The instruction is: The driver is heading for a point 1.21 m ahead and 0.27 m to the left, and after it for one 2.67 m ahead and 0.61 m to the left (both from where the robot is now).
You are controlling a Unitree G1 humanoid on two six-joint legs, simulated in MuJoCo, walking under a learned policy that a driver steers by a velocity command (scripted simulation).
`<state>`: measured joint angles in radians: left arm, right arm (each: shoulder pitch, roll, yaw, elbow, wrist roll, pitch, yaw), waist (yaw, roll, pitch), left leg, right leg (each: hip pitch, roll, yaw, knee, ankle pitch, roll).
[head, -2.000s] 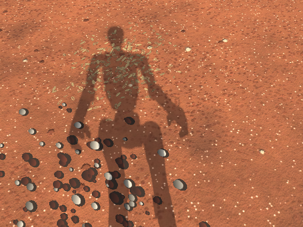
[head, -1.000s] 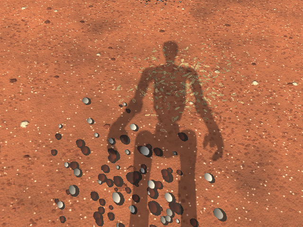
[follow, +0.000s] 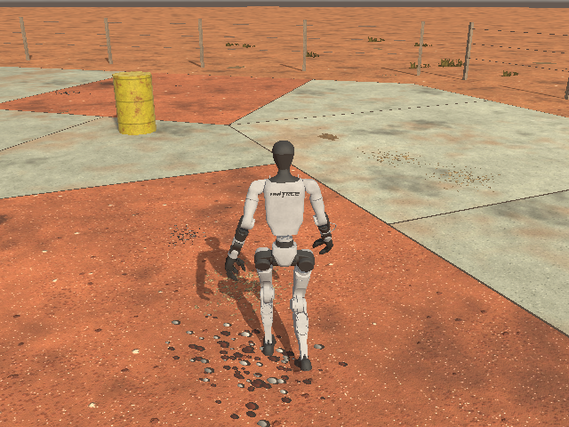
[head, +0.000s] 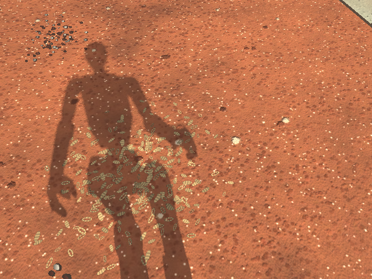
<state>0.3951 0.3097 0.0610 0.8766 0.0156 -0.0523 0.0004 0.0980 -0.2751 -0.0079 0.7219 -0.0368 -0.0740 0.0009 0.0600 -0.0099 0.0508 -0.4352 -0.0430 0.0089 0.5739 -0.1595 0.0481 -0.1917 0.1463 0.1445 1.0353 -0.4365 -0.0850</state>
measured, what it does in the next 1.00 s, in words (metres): walks ahead, turning left: right foot, then left foot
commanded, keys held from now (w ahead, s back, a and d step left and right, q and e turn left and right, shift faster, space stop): w+q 0.88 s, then w+e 0.12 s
